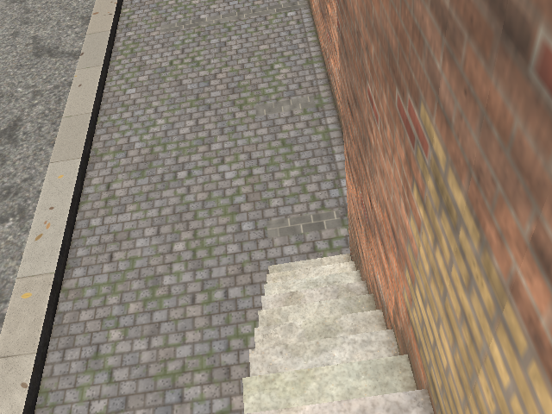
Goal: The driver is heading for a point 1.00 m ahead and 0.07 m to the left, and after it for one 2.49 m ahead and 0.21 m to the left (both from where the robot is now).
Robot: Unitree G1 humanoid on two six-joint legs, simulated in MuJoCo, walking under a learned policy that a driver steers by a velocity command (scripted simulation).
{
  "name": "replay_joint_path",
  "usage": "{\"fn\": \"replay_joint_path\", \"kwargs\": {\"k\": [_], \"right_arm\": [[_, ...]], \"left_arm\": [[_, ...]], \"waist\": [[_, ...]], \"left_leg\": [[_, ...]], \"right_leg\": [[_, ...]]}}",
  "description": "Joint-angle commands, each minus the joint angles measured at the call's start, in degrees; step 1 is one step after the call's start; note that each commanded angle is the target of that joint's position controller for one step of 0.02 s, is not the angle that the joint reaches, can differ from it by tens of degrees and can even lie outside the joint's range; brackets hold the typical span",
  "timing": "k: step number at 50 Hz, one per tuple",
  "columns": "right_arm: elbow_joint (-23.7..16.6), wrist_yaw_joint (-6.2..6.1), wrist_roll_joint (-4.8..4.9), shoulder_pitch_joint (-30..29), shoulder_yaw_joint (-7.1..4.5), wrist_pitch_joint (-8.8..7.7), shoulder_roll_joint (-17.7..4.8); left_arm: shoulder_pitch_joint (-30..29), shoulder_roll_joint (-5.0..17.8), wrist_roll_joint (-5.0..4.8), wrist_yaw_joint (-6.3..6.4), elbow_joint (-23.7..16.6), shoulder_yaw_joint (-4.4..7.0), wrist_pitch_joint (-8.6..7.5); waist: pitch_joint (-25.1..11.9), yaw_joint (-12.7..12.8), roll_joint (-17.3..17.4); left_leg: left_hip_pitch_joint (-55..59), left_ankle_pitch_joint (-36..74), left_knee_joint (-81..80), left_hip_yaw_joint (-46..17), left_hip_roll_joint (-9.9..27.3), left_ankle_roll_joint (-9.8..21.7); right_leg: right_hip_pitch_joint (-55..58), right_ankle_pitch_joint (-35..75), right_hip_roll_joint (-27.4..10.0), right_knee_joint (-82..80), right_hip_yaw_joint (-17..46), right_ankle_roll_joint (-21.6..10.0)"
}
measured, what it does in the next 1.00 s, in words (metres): goes down: right foot 0.21 m lower, then left foot 0.05 m lower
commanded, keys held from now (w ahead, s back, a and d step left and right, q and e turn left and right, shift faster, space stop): w+e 0.14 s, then w+q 0.36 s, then q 0.32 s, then e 0.18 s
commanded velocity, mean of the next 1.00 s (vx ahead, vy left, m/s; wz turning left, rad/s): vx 0.34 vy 0.00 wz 0.10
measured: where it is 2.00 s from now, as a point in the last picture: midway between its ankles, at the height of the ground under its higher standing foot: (323, 403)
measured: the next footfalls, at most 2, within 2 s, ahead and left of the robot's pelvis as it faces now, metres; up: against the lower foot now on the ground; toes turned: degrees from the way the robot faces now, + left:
right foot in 0.18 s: +0.22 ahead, -0.17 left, -0.21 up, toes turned -8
left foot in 0.48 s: +0.33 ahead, +0.13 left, -0.26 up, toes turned -2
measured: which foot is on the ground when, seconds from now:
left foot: down 0.00-0.16, up 0.18-0.46, down 0.48-0.52, up 0.54-0.58, down 0.60-1.00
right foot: up 0.00-0.16, down 0.18-0.60, up 0.62-1.00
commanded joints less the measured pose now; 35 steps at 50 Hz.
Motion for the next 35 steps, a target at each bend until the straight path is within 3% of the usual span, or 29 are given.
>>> {"fn": "replay_joint_path", "kwargs": {"k": [1, 2, 3, 4, 5, 6, 7, 8, 9, 10, 11, 12, 13, 14, 16, 17, 18, 19, 21, 23, 25, 26, 28, 29, 30, 31, 32, 33, 35], "right_arm": [[1.96, -3.41, -3.72, 16.53, -1.21, -2.94, -6.53], [-0.99, -3.32, -1.73, -0.85, -1.26, -1.92, -7.24], [0.58, -3.05, -1.21, -10.81, -2.27, -1.94, -10.84], [-0.99, -2.99, -0.49, -20.26, -2.32, -2.89, -8.0], [-2.06, -2.23, 0.27, -29.34, -2.14, -2.93, -8.17], [-3.84, -1.33, 0.17, -32.45, -1.73, -2.22, -5.29], [-1.31, -0.9, -0.75, -23.26, -1.86, -0.15, -5.44], [-0.35, -1.43, -0.63, -18.45, -1.54, 3.53, -2.67], [-0.64, -1.57, 0.83, -14.17, -2.51, 7.02, -6.01], [-1.42, 0.2, 0.03, -5.37, -1.69, 9.96, 0.83], [-3.38, 1.72, -1.04, 4.25, 0.19, 10.56, 6.22], [-3.27, 1.6, -3.2, 5.42, 0.78, 10.74, 4.76], [-4.66, 1.94, -5.6, -3.26, 0.58, 10.76, 1.95], [-7.17, 2.07, -3.61, -12.9, -0.31, 11.45, -1.19], [-10.03, 3.08, -1.39, -17.24, -0.12, 13.02, 0.15], [-10.54, 3.56, -1.13, -15.76, 0.12, 13.68, 2.18], [-6.6, 3.13, -2.54, -8.37, -0.15, 13.77, 3.21], [-7.2, 3.03, -2.56, -7.47, -0.37, 13.75, 3.72], [-10.66, 2.03, -2.71, -17.39, -1.56, 12.08, 0.86], [-12.66, 1.69, -2.71, -20.68, -1.1, 10.78, 2.32], [-15.73, 2.82, 0.28, -26.4, -0.01, 9.37, 3.65], [-14.36, 2.88, 1.72, -23.59, 0.19, 8.39, 3.72], [-9.96, 3.3, 1.64, -11.14, -0.18, 7.45, 3.18], [-6.89, 3.51, 2.81, -2.92, -0.26, 6.41, 4.35], [-5.71, 3.52, 2.82, 4.27, -1.2, 6.1, 1.83], [-0.51, 3.88, 2.4, 13.39, -2.13, 6.2, -0.75], [-1.04, 3.88, 1.44, 14.61, -2.27, 5.59, -5.67], [-3.67, 2.76, 1.83, 12.38, -2.88, 6.16, -6.73], [-7.31, 1.24, 2.18, 9.12, -3.59, 7.47, -6.2]], "left_arm": [[-29.02, 7.69, 2.41, 0.14, -17.69, 0.05, -5.45], [-17.43, 7.63, 1.6, -1.71, -10.6, 1.0, -4.25], [8.67, 4.6, 1.93, -3.03, -0.51, 2.47, -1.55], [17.81, 5.22, 0.05, -3.72, 1.72, 2.85, 0.05], [25.24, 3.98, -0.6, -3.58, 2.42, 2.22, -0.05], [18.22, 1.82, -4.3, -3.82, -1.15, -0.68, -2.12], [7.99, 4.7, -5.28, -5.34, -2.72, 0.05, -2.66], [1.28, 7.87, -5.58, -4.9, -5.71, 0.87, -3.48], [1.1, 10.01, -2.55, -4.68, -5.88, 0.81, -4.15], [9.86, 9.89, -1.46, -5.48, -2.03, -0.7, -4.82], [11.62, 12.65, -3.07, -5.44, -0.51, -0.06, -5.33], [10.62, 15.27, -4.96, -5.26, -0.16, 1.39, -5.65], [11.94, 17.58, -4.86, -4.3, 0.78, 1.93, -6.31], [9.99, 13.08, -3.46, -3.28, -1.33, 0.5, -6.21], [2.93, 10.41, -1.85, -0.15, -1.0, -0.79, -6.36], [1.67, 10.69, -2.29, 0.35, -0.44, -0.67, -6.66], [-0.97, 11.72, -2.64, -0.01, -1.26, -0.35, -7.23], [-0.11, 10.86, -3.88, -0.37, -0.59, -0.55, -7.85], [1.62, 4.95, -3.36, -0.1, 0.75, -0.92, -7.87], [6.4, 5.73, -2.96, 0.42, 2.28, -0.42, -7.58], [3.56, 1.45, -1.48, -1.0, 0.11, -0.6, -7.99], [2.55, 2.74, -0.67, -1.67, -0.59, -0.27, -7.57], [1.82, 9.52, 0.05, -1.72, 0.33, 2.05, -5.08], [3.07, 9.21, -1.1, -1.0, 2.1, 2.7, -2.87], [1.94, 9.93, -0.97, -0.77, 2.4, 3.32, -0.99], [1.92, 6.41, 1.06, -1.44, 2.66, 3.36, -0.26], [2.4, 3.96, -1.11, -2.61, -2.84, 2.32, -1.11], [-0.7, 6.74, -2.14, -3.37, -4.69, 2.25, -1.41], [-4.5, 8.35, -1.59, -3.08, -4.07, 2.86, -0.24]], "waist": [[4.14, -8.19, -15.74], [3.5, 2.92, -14.01], [-4.72, 14.79, -2.28], [-4.02, 20.18, -1.16], [0.52, 26.34, -0.42], [4.81, 25.52, -6.09], [3.53, 16.3, -4.8], [5.58, 10.75, -2.74], [2.85, 9.67, -5.23], [0.14, 4.62, -9.11], [0.97, -1.55, -26.71], [-0.5, -1.04, -27.88], [1.75, 2.65, -23.21], [3.37, 4.24, -9.63], [8.55, 2.0, -5.74], [7.69, 1.03, -8.98], [0.43, -0.03, -12.7], [1.48, -0.25, -16.76], [4.43, 3.66, -13.49], [3.66, 6.16, -15.63], [6.5, 6.76, -4.86], [7.42, 5.55, -5.64], [6.28, 3.07, -5.5], [-0.82, 1.76, -9.08], [-3.35, -3.85, -11.0], [-7.67, -6.11, 3.3], [-10.47, -3.58, 14.93], [-13.29, -5.1, 14.2], [-13.56, -5.24, 7.7]], "left_leg": [[17.93, -11.63, -12.11, -30.15, 22.53, 5.35], [-5.65, -14.46, -15.72, -21.33, 15.73, 6.59], [-25.53, -7.17, -9.93, -20.8, 15.71, 10.14], [-30.31, -21.02, 0.14, -12.87, 13.82, 7.11], [-37.54, -19.56, 18.05, -7.43, 10.49, 2.95], [-30.79, -26.95, 21.98, 4.03, 4.07, -0.85], [-25.96, -24.67, 24.02, 6.89, 1.53, 0.17], [-17.94, -24.79, 30.88, 6.68, -1.42, 0.98], [-22.38, -29.32, 45.68, 4.18, -5.16, 1.74], [-26.66, -31.65, 54.05, -4.44, -5.89, 3.63], [-34.21, -23.43, 51.31, -6.88, -0.82, 4.35], [-40.48, -18.54, 53.13, -8.39, 1.69, 3.69], [-45.27, -16.11, 50.76, -9.68, 3.72, 3.18], [-40.47, -2.98, 38.26, -14.14, 3.89, 2.68], [-30.35, 5.02, 24.26, -13.88, 5.61, -0.13], [-23.41, 0.27, 18.8, -8.67, 5.97, -0.87], [-11.17, 7.11, 29.62, -4.91, 5.15, 0.06], [-12.7, 4.33, 30.6, -2.86, 5.15, 1.25], [-20.69, 27.39, 13.89, -7.18, 5.36, 3.81], [-25.58, 19.11, 10.99, -5.28, 4.53, 4.2], [-18.21, 39.22, -5.68, -5.25, 4.07, 1.16], [-13.23, 39.91, -11.8, -3.35, 2.9, 0.26], [3.18, 34.06, -27.75, -0.26, 4.01, 2.96], [16.05, 38.12, -33.97, -2.71, 6.3, 4.48], [24.12, 40.29, -43.82, -6.36, 7.5, 6.32], [43.39, 50.41, -30.18, -3.52, 6.96, 6.01], [54.13, 89.51, -9.98, -8.87, 13.52, 5.3], [57.93, 99.42, -8.57, -12.62, 17.39, 6.61], [49.19, 90.36, -10.57, -17.8, 20.02, 11.07]], "right_leg": [[-35.27, 14.85, -9.09, -43.24, 13.81, 1.38], [-1.81, 34.08, -9.82, -61.93, 2.09, 3.41], [31.64, 46.5, -8.52, -39.62, -5.32, 1.04], [32.16, 59.09, -12.23, -41.73, -2.26, 1.64], [34.4, 52.25, -14.4, -47.03, 1.18, -2.08], [31.71, 66.98, -16.62, -81.71, -0.67, -2.62], [36.72, 69.05, -16.65, -88.55, -4.38, -2.45], [31.49, 62.84, -18.71, -100.41, -2.91, -3.93], [41.22, 62.2, -20.76, -97.71, 0.76, -4.93], [41.89, 70.68, -19.4, -75.62, -2.66, 2.71], [40.48, 74.45, -25.46, -71.81, 6.51, 0.95], [39.67, 57.29, -31.19, -75.99, 18.38, -4.62], [35.43, 38.44, -33.28, -81.09, 30.71, -8.31], [27.34, 24.85, -31.69, -85.86, 27.87, -7.02], [11.34, 34.04, -30.69, -79.11, 21.76, -8.67], [7.97, 39.44, -29.87, -80.36, 17.71, -9.85], [3.79, 38.57, -29.41, -76.15, 13.8, -9.36], [4.3, 40.09, -28.53, -76.91, 12.41, -8.56], [8.0, 12.07, -22.39, -62.08, 3.21, -5.38], [14.02, 15.08, -23.43, -60.12, 5.36, -6.37], [6.41, -3.27, -22.41, -58.45, -1.07, -5.04], [5.84, -1.07, -20.98, -59.18, -5.25, -4.33], [10.49, 17.0, -20.89, -48.99, -12.49, -4.32], [13.14, 29.61, -20.43, -40.92, -12.52, -5.08], [12.27, 36.12, -16.91, -26.42, -13.34, -5.76], [-6.42, -2.34, -12.25, -3.45, -16.52, -4.86], [-25.88, -9.13, -11.87, 4.4, -15.75, -3.09], [-32.1, -2.74, -13.48, 3.98, -14.42, -3.55], [-31.67, 4.66, -14.24, -0.8, -11.78, -1.86]]}}
Velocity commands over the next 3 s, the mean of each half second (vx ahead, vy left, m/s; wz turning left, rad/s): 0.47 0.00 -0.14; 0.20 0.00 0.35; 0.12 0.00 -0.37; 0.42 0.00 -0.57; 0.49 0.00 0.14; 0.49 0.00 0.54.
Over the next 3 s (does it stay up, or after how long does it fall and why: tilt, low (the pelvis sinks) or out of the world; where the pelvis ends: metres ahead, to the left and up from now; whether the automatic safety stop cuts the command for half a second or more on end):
stays up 1.17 0.06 -1.12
